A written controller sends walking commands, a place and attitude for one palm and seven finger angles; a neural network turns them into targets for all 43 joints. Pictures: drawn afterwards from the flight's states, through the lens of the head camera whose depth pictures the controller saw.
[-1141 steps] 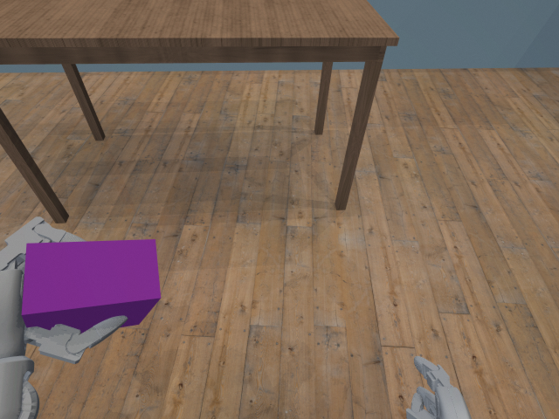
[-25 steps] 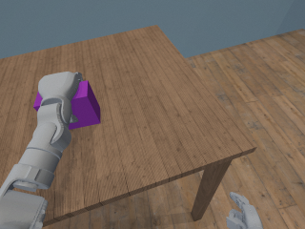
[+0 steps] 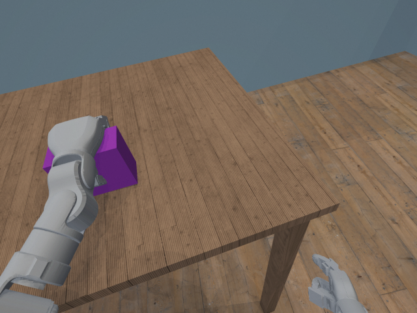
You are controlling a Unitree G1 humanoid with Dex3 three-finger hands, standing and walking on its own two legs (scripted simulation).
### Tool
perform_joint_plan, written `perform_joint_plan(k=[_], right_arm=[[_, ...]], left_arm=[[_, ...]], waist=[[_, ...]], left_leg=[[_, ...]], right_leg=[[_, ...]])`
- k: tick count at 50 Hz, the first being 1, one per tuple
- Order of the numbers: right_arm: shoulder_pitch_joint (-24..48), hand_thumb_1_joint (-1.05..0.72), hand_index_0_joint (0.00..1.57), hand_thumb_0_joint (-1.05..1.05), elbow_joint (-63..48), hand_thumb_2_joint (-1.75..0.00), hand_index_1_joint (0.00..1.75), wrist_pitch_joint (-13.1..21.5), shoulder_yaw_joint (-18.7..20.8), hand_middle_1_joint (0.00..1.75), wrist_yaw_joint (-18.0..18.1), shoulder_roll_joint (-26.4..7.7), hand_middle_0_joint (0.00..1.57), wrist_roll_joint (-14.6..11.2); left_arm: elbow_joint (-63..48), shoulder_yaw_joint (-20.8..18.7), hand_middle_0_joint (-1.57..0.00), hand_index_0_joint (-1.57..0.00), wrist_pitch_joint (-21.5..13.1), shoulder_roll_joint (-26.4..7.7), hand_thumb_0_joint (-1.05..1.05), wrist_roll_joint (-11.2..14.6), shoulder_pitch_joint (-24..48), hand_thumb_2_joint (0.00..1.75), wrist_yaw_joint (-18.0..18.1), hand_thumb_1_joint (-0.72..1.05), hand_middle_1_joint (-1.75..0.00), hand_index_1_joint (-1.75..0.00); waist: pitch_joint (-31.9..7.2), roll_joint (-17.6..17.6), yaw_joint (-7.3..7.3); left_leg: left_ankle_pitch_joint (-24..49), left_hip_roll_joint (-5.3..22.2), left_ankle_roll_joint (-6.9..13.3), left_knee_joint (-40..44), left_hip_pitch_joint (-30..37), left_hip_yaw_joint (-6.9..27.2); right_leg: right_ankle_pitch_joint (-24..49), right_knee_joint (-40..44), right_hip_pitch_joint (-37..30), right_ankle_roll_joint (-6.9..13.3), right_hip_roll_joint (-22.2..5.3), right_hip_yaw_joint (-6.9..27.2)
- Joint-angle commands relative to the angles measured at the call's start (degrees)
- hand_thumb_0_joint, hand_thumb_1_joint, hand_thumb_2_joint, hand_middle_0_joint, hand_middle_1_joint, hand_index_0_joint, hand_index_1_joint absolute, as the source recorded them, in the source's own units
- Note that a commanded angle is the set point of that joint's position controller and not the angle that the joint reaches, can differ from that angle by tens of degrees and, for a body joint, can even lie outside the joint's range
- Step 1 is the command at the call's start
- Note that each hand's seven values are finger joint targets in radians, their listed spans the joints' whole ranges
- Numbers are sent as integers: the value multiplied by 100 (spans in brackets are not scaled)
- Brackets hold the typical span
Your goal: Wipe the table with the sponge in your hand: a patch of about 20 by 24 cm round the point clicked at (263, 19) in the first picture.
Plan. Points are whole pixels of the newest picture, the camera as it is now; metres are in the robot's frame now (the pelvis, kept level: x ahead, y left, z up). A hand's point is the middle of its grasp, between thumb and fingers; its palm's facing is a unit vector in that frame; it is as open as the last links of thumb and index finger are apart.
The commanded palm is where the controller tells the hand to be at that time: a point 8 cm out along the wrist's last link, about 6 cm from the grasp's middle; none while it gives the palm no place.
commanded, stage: wipe back along the middle lane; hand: left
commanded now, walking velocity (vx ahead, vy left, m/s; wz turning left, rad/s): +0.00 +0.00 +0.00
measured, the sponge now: (99, 169) +0.34 +0.27 +0.11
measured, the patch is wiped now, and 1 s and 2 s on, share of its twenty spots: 0.75 0.75 0.75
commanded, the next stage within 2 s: slide across to the third lane in 1.26 s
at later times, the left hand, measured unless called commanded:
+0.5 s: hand (88, 172) +0.31 +0.25 +0.15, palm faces +0.13 -0.04 -0.99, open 10.1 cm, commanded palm +0.26 +0.24 +0.17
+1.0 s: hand (84, 192) +0.26 +0.23 +0.16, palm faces +0.26 -0.13 -0.96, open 10.1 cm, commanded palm +0.20 +0.21 +0.17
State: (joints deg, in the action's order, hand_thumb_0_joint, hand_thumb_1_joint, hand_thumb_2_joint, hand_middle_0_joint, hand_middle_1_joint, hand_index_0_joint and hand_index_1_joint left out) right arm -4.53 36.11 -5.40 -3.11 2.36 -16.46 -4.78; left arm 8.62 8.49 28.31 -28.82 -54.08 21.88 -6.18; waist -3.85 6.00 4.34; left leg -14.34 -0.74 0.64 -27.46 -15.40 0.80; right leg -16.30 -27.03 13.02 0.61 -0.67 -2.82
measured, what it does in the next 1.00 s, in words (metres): stands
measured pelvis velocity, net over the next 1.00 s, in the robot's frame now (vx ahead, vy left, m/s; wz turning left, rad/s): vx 0.00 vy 0.00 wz -0.02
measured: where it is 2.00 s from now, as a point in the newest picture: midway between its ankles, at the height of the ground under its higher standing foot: outside the picture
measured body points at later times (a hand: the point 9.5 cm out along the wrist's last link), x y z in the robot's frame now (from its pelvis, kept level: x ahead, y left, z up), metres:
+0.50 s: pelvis -0.01 +0.00 +0.00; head -0.02 -0.05 +0.44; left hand +0.29 +0.25 +0.20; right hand +0.21 -0.22 -0.10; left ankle +0.00 +0.11 -0.74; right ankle -0.03 -0.11 -0.74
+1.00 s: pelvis +0.00 +0.00 -0.01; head -0.03 -0.05 +0.44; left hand +0.24 +0.24 +0.21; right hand +0.24 -0.20 -0.08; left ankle +0.00 +0.11 -0.74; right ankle -0.03 -0.11 -0.74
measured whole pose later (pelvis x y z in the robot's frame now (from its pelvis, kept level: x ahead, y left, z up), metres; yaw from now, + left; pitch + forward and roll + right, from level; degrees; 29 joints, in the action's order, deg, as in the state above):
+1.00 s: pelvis +0.00 +0.00 -0.01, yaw -1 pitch +0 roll +0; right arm -3.1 32.5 -6.5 -3.0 -0.1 -15.5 -5.3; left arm -22.7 7.5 33.9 -24.9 -53.4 -2.8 -1.1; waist -5.1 7.0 6.0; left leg -16.6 -0.3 0.8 -31.5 -15.2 -0.5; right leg -17.9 -30.7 13.2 0.4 -0.3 -1.5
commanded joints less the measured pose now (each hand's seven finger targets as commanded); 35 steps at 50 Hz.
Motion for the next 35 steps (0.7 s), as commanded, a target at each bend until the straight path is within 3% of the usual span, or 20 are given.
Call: perform_joint_plan(k=[1,3,4,8,9,10,14,15,18,19,21,23,24,25,27,29,30,32,34,35], right_arm=[[856,-90,20,0,-948,-90,30,225,203,30,27,-541,20,-45],[862,-90,20,0,-1018,-90,30,235,229,30,16,-522,20,-41],[965,-90,20,0,-1049,-90,30,250,213,30,17,-523,20,-39],[877,-90,20,0,-1031,-90,30,218,234,30,-16,-542,20,-52],[1047,-90,20,0,-1095,-90,30,228,220,30,-10,-536,20,-56],[977,-90,20,0,-1102,-90,30,236,213,30,-10,-520,20,-61],[1116,-90,20,0,-1105,-90,30,203,217,30,-33,-551,20,-78],[1062,-90,20,0,-1119,-90,30,209,210,30,-31,-543,20,-82],[1086,-90,20,0,-1094,-90,30,199,221,30,-43,-546,20,-96],[1218,-90,20,0,-1152,-90,30,213,199,30,-52,-525,20,-92],[1159,-90,20,0,-1207,-90,30,248,198,30,-88,-482,20,-105],[1209,-90,20,0,-1229,-90,30,237,195,30,-122,-473,20,-94],[1318,-90,20,0,-1225,-90,30,238,187,30,-121,-466,20,-96],[1278,-90,20,0,-1280,-90,30,251,157,30,-116,-434,20,-96],[1245,-90,20,0,-1214,-90,30,245,163,30,-114,-451,20,-103],[1398,-90,20,0,-1249,-90,30,265,157,30,-116,-427,20,-93],[1317,-90,20,0,-1311,-90,30,287,145,30,-122,-395,20,-92],[1299,-90,20,0,-1268,-90,30,277,166,30,-173,-397,20,-86],[1461,-90,20,0,-1320,-90,30,267,156,30,-212,-377,20,-69],[1390,-90,20,0,-1355,-90,30,268,131,30,-214,-352,20,-76]], left_arm=[[-406,-440,-120,-120,187,-892,0,67,923,130,-169,10,-160,-160],[-622,-410,-120,-120,126,-790,0,130,736,130,-170,10,-160,-160],[-673,-701,-120,-120,136,-1047,0,147,511,130,-160,10,-160,-160],[-729,-601,-120,-120,136,-836,0,279,193,130,-102,10,-160,-160],[-854,-759,-120,-120,194,-968,0,290,-21,130,-90,10,-160,-160],[-889,-470,-120,-120,210,-664,0,304,50,130,-80,10,-160,-160],[-970,-678,-120,-120,387,-835,0,338,-440,130,-53,10,-160,-160],[-1053,-488,-120,-120,403,-659,0,347,-354,130,-62,10,-160,-160],[-1135,-472,-120,-120,503,-666,0,326,-422,130,-65,10,-160,-160],[-1293,-530,-120,-120,550,-703,0,306,-558,130,-66,10,-160,-160],[-1525,-257,-120,-120,551,-345,0,361,-771,130,-92,10,-160,-160],[-1721,-251,-120,-120,565,-307,0,393,-981,130,-93,10,-160,-160],[-1802,-439,-120,-120,613,-486,0,362,-1043,130,-72,10,-160,-160],[-1879,-132,-120,-120,639,-184,0,394,-919,130,-83,10,-160,-160],[-1780,-126,-120,-120,680,-191,0,383,-804,130,-71,10,-160,-160],[-2006,-258,-120,-120,718,-306,0,325,-994,130,-43,10,-160,-160],[-2143,-8,-120,-120,707,-19,0,359,-1060,130,-52,10,-160,-160],[-2230,67,-120,-120,703,100,0,345,-1263,130,-49,10,-160,-160],[-2540,-199,-120,-120,725,-133,0,362,-1651,130,-26,10,-160,-160],[-2625,27,-120,-120,720,105,0,375,-1541,130,-28,10,-160,-160]], waist=[[-1078,-729,19],[-1173,-700,51],[-1237,-727,144],[-1013,-809,95],[-999,-771,195],[-985,-832,97],[-783,-930,191],[-855,-930,119],[-795,-814,116],[-840,-738,201],[-908,-813,142],[-848,-864,160],[-873,-858,214],[-810,-943,148],[-617,-935,117],[-734,-848,215],[-874,-933,169],[-814,-890,143],[-915,-927,255],[-896,-967,172]], left_leg=[[1711,-109,172,154,412,-64],[1686,-120,192,122,462,-62],[1656,-88,191,121,466,-33],[1555,-89,172,126,323,-72],[1487,-72,175,154,320,-43],[1496,-94,180,131,317,-90],[1277,-50,172,144,232,-73],[1304,-78,174,126,209,-105],[1264,-62,164,131,216,-84],[1262,-49,167,126,261,-57],[1378,-59,179,69,270,-80],[1364,-49,182,73,249,-64],[1352,-15,176,69,285,-37],[1324,-47,187,66,243,-65],[1175,-22,171,107,207,-39],[1198,-4,172,85,296,-20],[1347,-50,190,36,302,-51],[1454,-14,166,9,335,-38],[1522,17,176,-25,346,-19],[1611,-15,181,-53,308,-56]], right_leg=[[1910,186,-467,227,84,-49],[1909,177,-505,222,82,-24],[1872,184,-544,262,110,35],[1851,176,-490,196,95,-15],[1718,202,-490,232,121,47],[1725,176,-469,198,102,4],[1494,217,-356,203,145,76],[1525,177,-411,171,112,27],[1435,160,-329,169,123,5],[1383,154,-313,215,158,56],[1530,94,-360,180,120,4],[1556,76,-357,170,126,-5],[1495,75,-314,212,173,52],[1462,61,-290,176,142,-20],[1293,98,-150,173,157,-38],[1286,76,-168,228,205,43],[1451,13,-282,198,160,-23],[1590,-18,-235,202,169,-59],[1749,-56,-325,235,211,32],[1837,-96,-348,204,168,-33]])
